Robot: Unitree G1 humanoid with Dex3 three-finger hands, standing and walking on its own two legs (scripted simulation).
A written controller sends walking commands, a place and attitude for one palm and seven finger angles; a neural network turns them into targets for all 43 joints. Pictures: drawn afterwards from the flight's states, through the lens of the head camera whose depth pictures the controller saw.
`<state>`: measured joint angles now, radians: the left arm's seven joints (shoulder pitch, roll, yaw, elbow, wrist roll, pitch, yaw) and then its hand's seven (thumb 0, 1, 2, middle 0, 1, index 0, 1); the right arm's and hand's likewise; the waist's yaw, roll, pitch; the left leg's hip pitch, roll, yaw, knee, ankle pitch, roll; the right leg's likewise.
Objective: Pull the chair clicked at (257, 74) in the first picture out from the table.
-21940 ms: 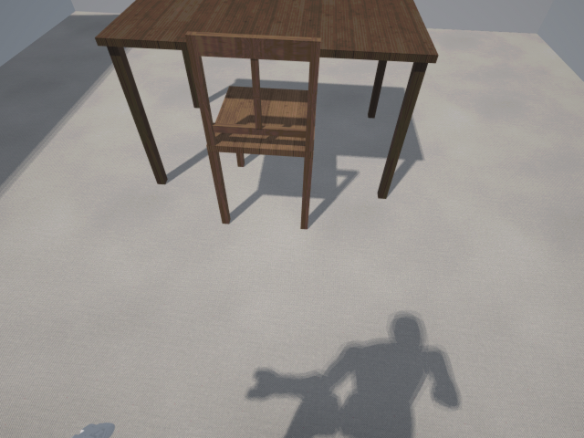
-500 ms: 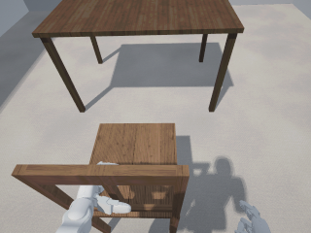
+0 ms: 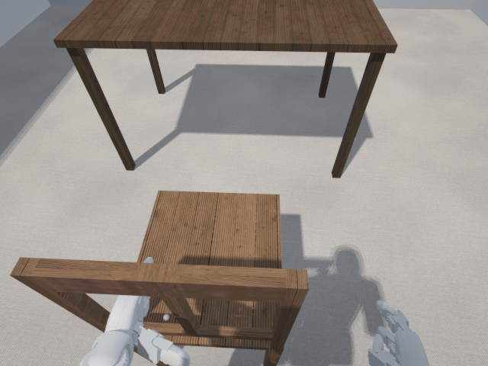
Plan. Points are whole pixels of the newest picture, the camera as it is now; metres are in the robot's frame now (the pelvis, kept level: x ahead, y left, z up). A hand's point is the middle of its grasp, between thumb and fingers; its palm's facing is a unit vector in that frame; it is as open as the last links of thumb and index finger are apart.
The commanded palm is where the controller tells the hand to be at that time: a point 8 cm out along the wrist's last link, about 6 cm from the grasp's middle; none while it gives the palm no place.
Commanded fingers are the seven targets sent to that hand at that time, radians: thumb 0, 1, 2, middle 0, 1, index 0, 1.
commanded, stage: draw the fingers out of the gap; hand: left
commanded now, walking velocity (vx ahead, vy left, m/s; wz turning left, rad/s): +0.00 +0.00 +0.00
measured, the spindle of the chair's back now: (183, 312) +0.23 +0.12 -0.08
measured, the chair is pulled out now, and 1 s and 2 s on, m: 0.67 0.67 0.66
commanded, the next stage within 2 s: draw the hand back to the body in 0.66 s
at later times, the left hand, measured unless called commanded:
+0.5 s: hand out of the picture +0.13 +0.13 -0.02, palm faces -0.02 -0.99 -0.12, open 17.5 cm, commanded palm +0.10 +0.18 -0.01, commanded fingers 0.00 -0.55 0.20 0.00 0.00 0.00 0.00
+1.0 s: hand out of the picture +0.12 +0.15 +0.03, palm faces +0.09 -0.99 -0.06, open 17.5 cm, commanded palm +0.07 +0.21 +0.04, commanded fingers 0.00 -0.55 0.20 0.00 0.00 0.00 0.00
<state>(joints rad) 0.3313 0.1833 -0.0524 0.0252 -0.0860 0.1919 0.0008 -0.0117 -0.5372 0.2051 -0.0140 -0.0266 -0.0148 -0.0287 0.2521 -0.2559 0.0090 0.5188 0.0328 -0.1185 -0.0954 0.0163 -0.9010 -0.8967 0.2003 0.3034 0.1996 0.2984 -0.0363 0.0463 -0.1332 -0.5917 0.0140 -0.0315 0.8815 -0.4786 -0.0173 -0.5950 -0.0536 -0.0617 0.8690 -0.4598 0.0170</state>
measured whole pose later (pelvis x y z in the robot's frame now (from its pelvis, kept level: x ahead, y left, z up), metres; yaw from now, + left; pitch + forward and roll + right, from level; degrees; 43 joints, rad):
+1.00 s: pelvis -0.02 +0.00 -0.03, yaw +1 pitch +13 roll -2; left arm 0.82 0.18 -0.01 -0.39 -0.16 -0.21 -0.07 -0.01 -0.54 0.20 -0.01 0.00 -0.01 0.00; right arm 0.23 -0.19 -0.04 0.50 0.06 -0.15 -0.11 0.02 -0.90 -0.90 0.20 0.30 0.20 0.30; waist 0.02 0.04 -0.18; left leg -0.77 0.02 -0.07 1.10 -0.55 -0.02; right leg -0.75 -0.05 -0.09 1.05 -0.52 0.01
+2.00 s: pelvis +0.01 +0.00 +0.04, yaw +0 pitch -2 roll -1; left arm 0.48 0.37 0.33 -0.43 -0.05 -0.01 0.16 0.01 0.62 0.77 -0.18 -0.24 -0.18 -0.25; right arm 0.17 -0.23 0.00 0.68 0.02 -0.13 -0.11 0.02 -0.90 -0.90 0.20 0.30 0.20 0.30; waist 0.07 0.09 0.01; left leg -0.12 0.03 -0.02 0.48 -0.32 -0.02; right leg -0.12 -0.03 -0.07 0.46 -0.30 0.01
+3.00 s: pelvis -0.05 +0.00 +0.04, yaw -1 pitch +1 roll +0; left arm 0.58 0.42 0.40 -0.51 -0.05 -0.09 0.17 0.01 0.89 0.90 -0.22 -0.30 -0.22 -0.30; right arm 0.18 -0.21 -0.03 0.60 0.03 -0.01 -0.11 0.02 -0.90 -0.90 0.20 0.30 0.20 0.30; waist 0.01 0.05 0.04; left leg -0.29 0.02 -0.01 0.52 -0.24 -0.01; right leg -0.30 -0.04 -0.05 0.50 -0.21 0.02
